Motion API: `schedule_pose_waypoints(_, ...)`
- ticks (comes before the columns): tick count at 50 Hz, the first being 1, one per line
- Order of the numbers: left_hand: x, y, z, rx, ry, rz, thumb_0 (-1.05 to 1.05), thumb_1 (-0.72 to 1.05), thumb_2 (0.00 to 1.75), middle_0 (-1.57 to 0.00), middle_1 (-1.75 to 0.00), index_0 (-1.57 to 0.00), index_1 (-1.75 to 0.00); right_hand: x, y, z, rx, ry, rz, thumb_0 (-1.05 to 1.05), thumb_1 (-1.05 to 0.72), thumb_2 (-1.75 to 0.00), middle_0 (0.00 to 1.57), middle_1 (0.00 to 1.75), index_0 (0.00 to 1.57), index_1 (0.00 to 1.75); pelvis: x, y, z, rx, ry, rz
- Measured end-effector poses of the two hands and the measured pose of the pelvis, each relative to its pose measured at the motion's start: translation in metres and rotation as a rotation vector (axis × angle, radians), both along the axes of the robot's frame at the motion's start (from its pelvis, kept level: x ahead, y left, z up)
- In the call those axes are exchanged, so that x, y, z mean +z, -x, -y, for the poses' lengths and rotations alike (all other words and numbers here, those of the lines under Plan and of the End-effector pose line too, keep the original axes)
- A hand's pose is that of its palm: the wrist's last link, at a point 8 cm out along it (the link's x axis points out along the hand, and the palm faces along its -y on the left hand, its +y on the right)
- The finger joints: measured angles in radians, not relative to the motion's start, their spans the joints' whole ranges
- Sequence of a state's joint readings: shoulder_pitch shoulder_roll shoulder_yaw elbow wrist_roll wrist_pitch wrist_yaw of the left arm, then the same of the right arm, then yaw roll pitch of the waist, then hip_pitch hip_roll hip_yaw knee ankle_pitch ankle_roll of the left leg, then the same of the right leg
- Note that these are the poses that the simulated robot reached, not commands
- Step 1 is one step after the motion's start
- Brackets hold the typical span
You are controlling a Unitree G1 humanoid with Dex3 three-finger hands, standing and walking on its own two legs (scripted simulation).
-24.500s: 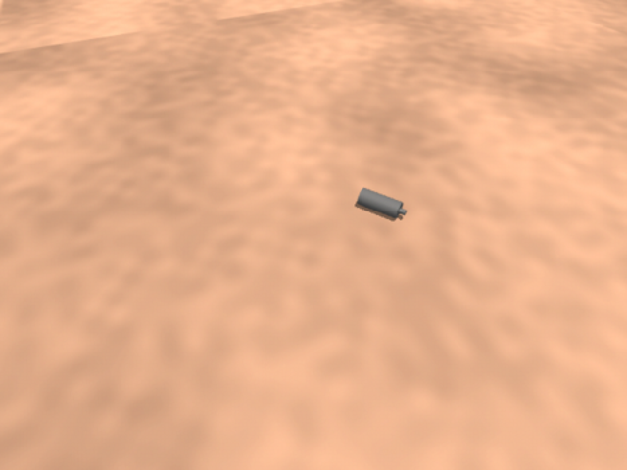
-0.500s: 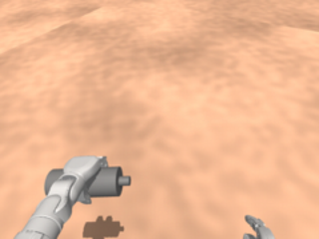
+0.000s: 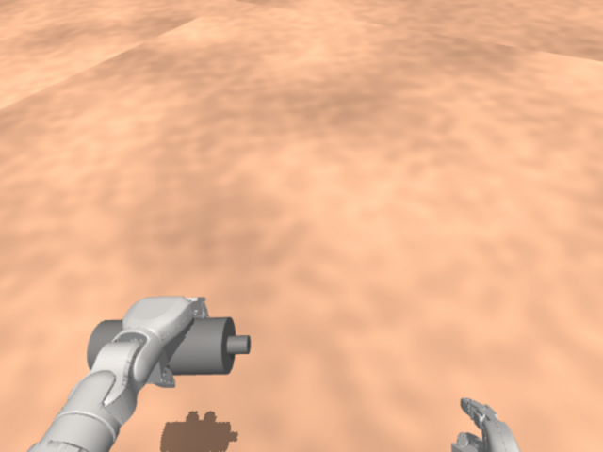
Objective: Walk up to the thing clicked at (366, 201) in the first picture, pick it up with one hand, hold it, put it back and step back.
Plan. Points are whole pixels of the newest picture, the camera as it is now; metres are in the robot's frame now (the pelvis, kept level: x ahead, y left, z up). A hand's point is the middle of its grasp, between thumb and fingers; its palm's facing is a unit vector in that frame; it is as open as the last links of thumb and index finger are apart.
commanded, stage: hold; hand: left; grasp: from above
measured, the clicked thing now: (175, 346) +0.29 +0.22 -0.05
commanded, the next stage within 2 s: crouch in 0.32 s
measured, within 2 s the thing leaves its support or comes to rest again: neither
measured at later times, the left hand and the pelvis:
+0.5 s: hand (170, 344) +0.29 +0.22 -0.03, palm faces -0.46 -0.04 -0.89, open 11.1 cm; pelvis +0.00 +0.00 +0.00, yaw +0 degrees
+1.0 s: hand (198, 360) +0.33 +0.23 -0.20, palm faces -0.42 +0.06 -0.91, open 11.2 cm; pelvis -0.03 +0.00 -0.10, yaw +1 degrees
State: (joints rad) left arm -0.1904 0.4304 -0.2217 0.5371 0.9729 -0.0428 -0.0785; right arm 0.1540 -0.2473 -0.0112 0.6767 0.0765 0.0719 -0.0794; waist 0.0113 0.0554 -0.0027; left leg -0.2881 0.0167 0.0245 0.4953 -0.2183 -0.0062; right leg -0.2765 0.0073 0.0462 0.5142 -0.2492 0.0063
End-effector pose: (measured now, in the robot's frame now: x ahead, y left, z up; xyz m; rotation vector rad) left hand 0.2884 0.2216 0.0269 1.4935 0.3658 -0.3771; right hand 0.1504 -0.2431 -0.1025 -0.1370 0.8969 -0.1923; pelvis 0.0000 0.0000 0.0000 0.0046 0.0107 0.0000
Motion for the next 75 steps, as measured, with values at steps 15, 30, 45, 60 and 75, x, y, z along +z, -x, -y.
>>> schedule_pose_waypoints(15,0.001,-0.006,0.000,0.005,-0.007,0.012,0.00,-0.18,0.71,-0.50,-0.85,-0.52,-0.82,-0.002,0.005,0.002,-0.013,-0.001,-0.027,0.01,-0.90,-0.89,0.20,0.30,0.20,0.30,0.001,-0.003,0.000,-0.001,0.000,-0.002)
schedule_pose_waypoints(30,-0.011,-0.007,0.001,0.000,-0.001,0.004,0.00,-0.18,0.72,-0.50,-0.86,-0.51,-0.82,-0.003,0.007,0.004,-0.018,0.005,-0.044,0.01,-0.90,-0.90,0.20,0.30,0.20,0.30,0.000,-0.003,0.001,0.003,-0.001,-0.014)
schedule_pose_waypoints(45,-0.118,-0.029,-0.005,-0.025,-0.083,0.031,0.00,-0.20,0.75,-0.51,-0.87,-0.52,-0.83,-0.062,0.053,0.026,-0.009,0.088,-0.192,0.01,-0.90,-0.89,0.20,0.30,0.20,0.30,-0.059,0.018,0.001,0.023,0.019,-0.239)
schedule_pose_waypoints(60,-0.270,-0.078,-0.006,-0.012,-0.101,0.053,0.00,-0.21,0.75,-0.52,-0.86,-0.53,-0.82,-0.197,0.160,0.023,-0.102,0.130,-0.426,0.01,-0.90,-0.89,0.20,0.30,0.20,0.30,-0.189,0.049,-0.011,0.010,0.051,-0.503)
schedule_pose_waypoints(75,-0.405,-0.099,-0.021,-0.025,-0.066,0.005,0.00,-0.19,0.72,-0.54,-0.82,-0.55,-0.78,-0.302,0.170,0.007,-0.022,0.113,-0.478,0.01,-0.90,-0.89,0.20,0.30,0.20,0.30,-0.294,0.062,-0.015,-0.001,0.085,-0.631)
